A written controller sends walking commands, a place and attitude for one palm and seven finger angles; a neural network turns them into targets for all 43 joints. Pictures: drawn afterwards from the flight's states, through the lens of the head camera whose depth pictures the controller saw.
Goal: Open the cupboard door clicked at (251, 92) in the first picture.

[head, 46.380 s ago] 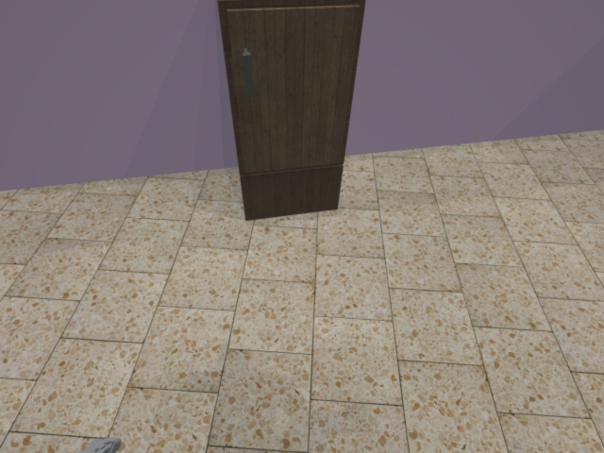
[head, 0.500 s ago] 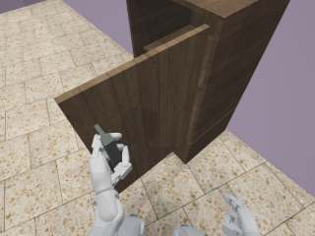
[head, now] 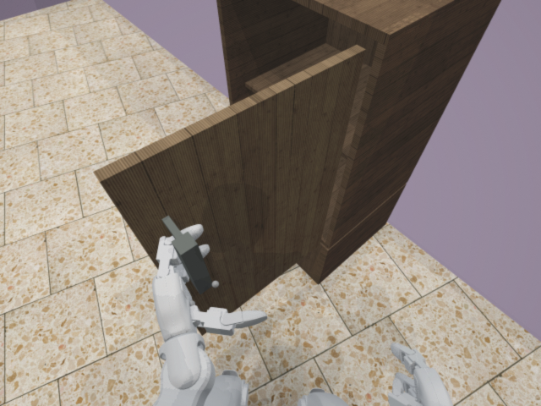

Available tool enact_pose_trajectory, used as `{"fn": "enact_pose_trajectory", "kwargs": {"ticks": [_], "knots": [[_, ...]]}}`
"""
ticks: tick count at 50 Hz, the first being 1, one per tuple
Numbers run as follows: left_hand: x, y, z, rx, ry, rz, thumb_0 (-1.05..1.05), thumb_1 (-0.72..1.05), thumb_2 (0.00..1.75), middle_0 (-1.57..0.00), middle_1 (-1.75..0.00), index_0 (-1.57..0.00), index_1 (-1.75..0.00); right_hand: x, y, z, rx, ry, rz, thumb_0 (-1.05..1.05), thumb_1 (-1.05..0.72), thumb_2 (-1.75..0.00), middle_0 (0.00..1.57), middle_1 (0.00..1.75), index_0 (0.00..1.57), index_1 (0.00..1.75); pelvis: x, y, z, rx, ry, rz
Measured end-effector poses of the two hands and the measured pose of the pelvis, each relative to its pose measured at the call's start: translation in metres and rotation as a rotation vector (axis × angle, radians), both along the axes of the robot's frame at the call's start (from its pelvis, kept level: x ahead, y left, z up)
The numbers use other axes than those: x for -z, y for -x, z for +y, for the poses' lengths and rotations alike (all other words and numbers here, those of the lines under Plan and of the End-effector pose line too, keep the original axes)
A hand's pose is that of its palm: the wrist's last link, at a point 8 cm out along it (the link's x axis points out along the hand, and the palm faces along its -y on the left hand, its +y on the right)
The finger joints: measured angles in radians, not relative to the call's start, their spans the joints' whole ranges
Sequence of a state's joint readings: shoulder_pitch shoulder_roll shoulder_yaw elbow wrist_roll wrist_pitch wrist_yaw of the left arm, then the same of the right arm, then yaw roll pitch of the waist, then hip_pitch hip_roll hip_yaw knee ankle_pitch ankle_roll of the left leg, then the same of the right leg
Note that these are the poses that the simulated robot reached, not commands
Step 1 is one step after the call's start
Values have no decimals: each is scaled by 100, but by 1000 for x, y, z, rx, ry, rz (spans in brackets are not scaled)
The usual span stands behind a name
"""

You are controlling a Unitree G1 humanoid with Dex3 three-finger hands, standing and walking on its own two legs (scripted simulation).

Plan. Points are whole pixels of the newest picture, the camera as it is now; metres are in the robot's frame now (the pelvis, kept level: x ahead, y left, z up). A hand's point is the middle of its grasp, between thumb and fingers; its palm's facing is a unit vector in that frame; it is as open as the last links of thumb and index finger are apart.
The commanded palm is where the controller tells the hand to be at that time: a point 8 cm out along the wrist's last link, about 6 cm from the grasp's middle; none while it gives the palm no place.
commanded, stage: open thumb and fingers to let go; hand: left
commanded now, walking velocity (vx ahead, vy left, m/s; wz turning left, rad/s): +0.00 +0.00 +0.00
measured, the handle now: (186, 255) +0.32 +0.14 +0.05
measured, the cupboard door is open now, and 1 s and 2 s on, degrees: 88 89 88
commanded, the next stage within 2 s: slide the hand sideways off the handle in 0.16 s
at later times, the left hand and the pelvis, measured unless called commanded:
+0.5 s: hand (204, 311) +0.25 +0.10 +0.04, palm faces -0.19 -0.98 +0.00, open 16.1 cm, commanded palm +0.23 +0.15 +0.04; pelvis -0.01 +0.03 +0.00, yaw -1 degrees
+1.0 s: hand (174, 330) +0.22 +0.14 +0.04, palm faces -0.07 -1.00 +0.01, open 16.1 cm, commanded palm +0.20 +0.20 +0.04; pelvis -0.01 +0.04 -0.01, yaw -2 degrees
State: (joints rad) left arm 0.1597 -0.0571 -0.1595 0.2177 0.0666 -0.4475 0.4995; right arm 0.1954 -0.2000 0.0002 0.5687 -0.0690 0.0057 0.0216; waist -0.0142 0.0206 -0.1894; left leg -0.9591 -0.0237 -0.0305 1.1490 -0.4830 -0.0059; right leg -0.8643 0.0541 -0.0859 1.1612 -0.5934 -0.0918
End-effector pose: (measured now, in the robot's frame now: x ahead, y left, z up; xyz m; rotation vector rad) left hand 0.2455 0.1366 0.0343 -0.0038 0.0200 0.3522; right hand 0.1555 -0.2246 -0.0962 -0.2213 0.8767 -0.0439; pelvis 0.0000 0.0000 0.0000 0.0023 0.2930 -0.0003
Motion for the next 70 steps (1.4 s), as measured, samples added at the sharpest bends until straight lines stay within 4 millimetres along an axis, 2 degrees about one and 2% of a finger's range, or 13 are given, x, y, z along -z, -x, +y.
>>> {"fn": "enact_pose_trajectory", "kwargs": {"ticks": [5, 15, 21, 24, 29, 34, 47, 59, 70], "knots": [[0, -2, 3, 21, -4, -2, -1, -48, 31, -27, -84, -27, -84, -1, -3, 10, -7, -9, -12, 1, -91, -90, 20, 30, 20, 30, 0, 0, 5, 1, 7, -1], [0, 1, 8, 63, -10, -2, -2, -50, 30, -37, -63, -38, -64, -4, -7, 28, -30, -21, -30, 1, -91, -90, 20, 30, 20, 30, 0, 3, 15, -1, 21, -8], [1, 8, 22, 432, -99, -27, -2, -50, 30, -27, -47, -23, -47, -3, -1, 27, -6, -10, -36, 1, -91, -90, 20, 30, 20, 30, 5, 8, 22, -4, 31, -12], [-1, 10, 23, 537, -40, -23, -2, -50, 30, -22, -40, -19, -40, -5, 4, 26, 23, -5, -47, 1, -91, -90, 20, 30, 20, 30, 5, 11, 28, 1, 41, -25], [-2, 15, 19, 509, 76, -22, -2, -51, 30, -18, -34, -18, -35, -14, 10, 29, 45, 7, -65, 1, -91, -90, 20, 30, 20, 30, 3, 11, 37, 19, 41, -27], [1, 18, 19, 480, 37, -37, -2, -51, 30, -17, -33, -19, -33, -16, 10, 35, 33, 11, -75, 1, -91, -90, 20, 30, 20, 30, 8, 12, 41, 25, 38, -16], [-2, 39, 51, 428, 10, 5, -2, -51, 30, -19, -32, -20, -33, -14, 0, 49, 22, -25, -81, 1, -91, -90, 20, 30, 20, 30, 9, 7, 43, 26, 49, -14], [0, 55, 70, 420, -2, 23, -2, -50, 30, -16, -31, -18, -32, -11, -14, 35, 29, 6, -110, 1, -91, -90, 20, 30, 20, 30, 15, 1, 35, 21, 47, 8], [0, 75, 97, 377, -20, 41, -2, -50, 30, -15, -31, -16, -30, -11, -20, 22, 49, 29, -144, 1, -91, -90, 20, 30, 20, 30, 19, 3, 26, 14, 50, 12]]}}
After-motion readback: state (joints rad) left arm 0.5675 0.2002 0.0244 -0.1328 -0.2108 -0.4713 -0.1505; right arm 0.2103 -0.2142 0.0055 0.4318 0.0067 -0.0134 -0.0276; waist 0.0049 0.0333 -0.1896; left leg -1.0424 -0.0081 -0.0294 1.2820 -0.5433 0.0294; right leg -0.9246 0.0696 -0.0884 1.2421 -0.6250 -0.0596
